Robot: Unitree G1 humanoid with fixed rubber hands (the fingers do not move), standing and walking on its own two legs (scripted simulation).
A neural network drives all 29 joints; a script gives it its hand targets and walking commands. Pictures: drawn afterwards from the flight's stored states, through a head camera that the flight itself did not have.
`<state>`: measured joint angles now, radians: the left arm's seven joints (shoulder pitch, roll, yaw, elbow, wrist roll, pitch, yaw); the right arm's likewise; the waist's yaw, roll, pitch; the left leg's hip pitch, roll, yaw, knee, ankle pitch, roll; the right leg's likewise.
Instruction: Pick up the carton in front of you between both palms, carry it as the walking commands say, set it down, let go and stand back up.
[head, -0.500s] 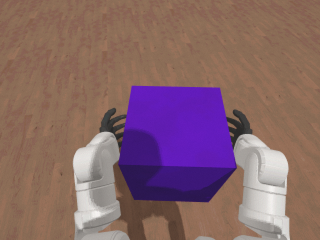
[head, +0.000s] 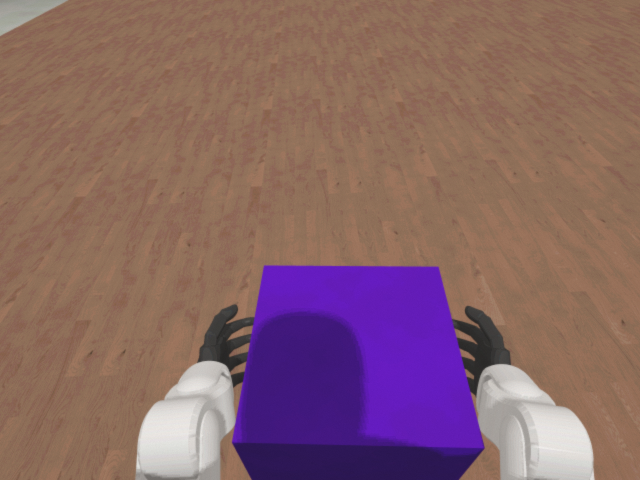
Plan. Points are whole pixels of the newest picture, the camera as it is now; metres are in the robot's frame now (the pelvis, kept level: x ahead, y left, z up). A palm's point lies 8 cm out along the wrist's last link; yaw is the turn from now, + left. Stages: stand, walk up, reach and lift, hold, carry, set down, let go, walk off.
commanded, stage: carry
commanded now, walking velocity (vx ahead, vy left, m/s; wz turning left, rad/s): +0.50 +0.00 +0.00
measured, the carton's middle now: (349, 392) +0.26 +0.01 +0.01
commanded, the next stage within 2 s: none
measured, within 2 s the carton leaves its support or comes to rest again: neither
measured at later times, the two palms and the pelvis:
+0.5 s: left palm (241, 196) +0.58 +0.19 +0.07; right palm (415, 200) +0.55 -0.11 +0.08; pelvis +0.32 +0.06 +0.00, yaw -4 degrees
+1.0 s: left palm (265, 148) +0.73 +0.17 +0.08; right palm (414, 147) +0.73 -0.13 +0.08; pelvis +0.49 +0.02 -0.01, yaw +0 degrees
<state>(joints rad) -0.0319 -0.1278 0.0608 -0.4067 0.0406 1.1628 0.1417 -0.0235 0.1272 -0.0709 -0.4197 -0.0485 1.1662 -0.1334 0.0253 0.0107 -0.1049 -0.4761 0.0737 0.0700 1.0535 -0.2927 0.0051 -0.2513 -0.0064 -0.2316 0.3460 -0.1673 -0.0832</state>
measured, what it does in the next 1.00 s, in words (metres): walks ahead: left foot, then right foot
